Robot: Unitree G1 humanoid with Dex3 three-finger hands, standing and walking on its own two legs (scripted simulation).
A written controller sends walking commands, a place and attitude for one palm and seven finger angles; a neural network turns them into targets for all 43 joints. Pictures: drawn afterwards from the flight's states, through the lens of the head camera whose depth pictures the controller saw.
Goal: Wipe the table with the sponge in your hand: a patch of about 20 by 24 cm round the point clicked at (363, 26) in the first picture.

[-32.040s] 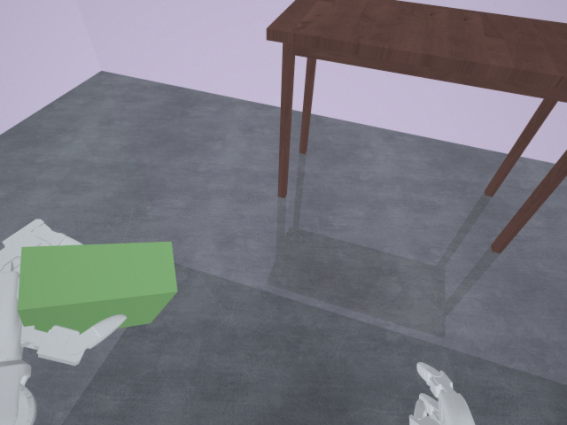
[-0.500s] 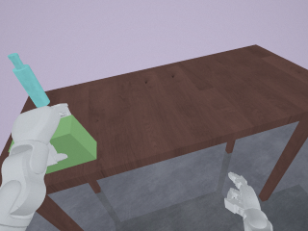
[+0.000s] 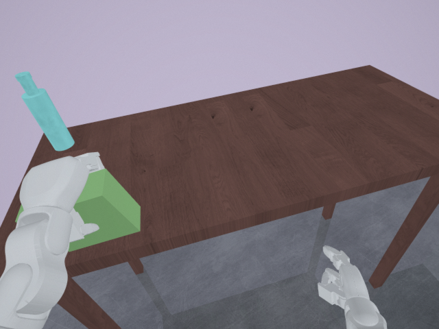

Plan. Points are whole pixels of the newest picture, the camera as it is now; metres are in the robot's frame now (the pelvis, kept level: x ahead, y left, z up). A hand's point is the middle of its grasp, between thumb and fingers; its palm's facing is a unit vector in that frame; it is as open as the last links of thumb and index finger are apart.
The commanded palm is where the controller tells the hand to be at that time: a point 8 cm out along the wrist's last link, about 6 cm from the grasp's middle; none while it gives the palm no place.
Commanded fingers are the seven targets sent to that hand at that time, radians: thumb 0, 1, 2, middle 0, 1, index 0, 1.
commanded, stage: lower the sponge onto the table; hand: left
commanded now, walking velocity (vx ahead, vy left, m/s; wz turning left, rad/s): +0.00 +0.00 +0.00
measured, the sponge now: (93, 218) +0.23 +0.28 +0.12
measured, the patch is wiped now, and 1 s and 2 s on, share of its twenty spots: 0.00 0.15 0.40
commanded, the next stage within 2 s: wipe forward along the first lane in 0.34 s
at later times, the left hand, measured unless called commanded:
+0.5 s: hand (81, 198) +0.24 +0.29 +0.16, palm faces +0.18 -0.11 -0.98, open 9.6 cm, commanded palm +0.20 +0.28 +0.22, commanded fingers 0.00 0.10 1.30 -1.20 -1.60 -1.20 -1.60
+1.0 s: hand (83, 187) +0.28 +0.32 +0.15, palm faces +0.03 -0.02 -1.00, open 9.6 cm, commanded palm +0.25 +0.31 +0.20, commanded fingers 0.00 0.10 1.30 -1.20 -1.60 -1.20 -1.60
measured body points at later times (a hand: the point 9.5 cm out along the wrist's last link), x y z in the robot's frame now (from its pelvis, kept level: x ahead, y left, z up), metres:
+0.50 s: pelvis +0.00 +0.01 +0.00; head -0.03 -0.04 +0.45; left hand +0.23 +0.29 +0.21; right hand +0.27 -0.17 -0.06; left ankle +0.05 +0.13 -0.74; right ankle +0.02 -0.08 -0.74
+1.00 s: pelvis +0.01 -0.01 +0.00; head -0.01 -0.06 +0.45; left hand +0.27 +0.31 +0.20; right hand +0.24 -0.22 -0.09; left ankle +0.05 +0.13 -0.74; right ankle +0.02 -0.08 -0.74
